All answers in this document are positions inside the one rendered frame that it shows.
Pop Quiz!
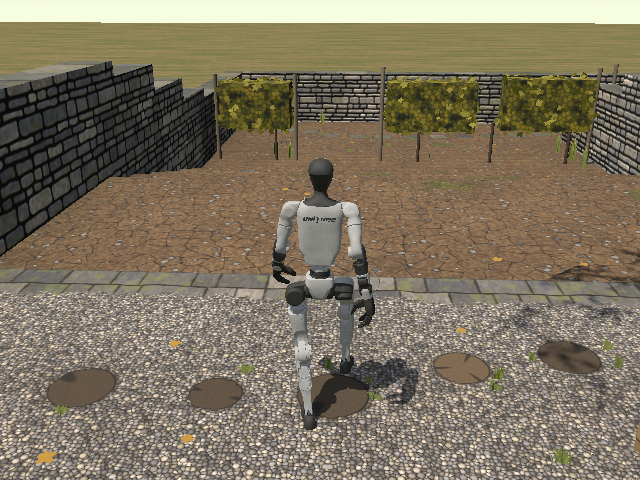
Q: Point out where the right robot hand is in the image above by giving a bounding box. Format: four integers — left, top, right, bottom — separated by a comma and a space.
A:
351, 297, 375, 328

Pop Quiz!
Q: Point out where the right robot forearm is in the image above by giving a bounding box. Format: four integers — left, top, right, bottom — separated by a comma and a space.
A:
353, 244, 373, 300

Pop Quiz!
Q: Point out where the robot right upper arm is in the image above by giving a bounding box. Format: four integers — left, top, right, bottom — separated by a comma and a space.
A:
341, 202, 363, 260

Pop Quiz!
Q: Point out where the robot left upper arm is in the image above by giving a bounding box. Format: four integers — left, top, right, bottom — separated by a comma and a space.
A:
275, 201, 300, 254

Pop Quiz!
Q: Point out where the left robot hand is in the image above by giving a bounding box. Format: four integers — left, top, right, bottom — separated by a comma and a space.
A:
273, 265, 296, 284

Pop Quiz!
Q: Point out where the robot torso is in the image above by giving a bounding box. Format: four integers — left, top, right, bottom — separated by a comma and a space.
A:
297, 197, 344, 300

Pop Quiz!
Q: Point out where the left robot forearm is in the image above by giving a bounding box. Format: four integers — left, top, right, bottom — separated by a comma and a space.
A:
272, 239, 286, 271

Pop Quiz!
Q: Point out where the left robot foot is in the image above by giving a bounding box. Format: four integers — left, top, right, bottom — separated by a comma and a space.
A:
301, 403, 316, 430

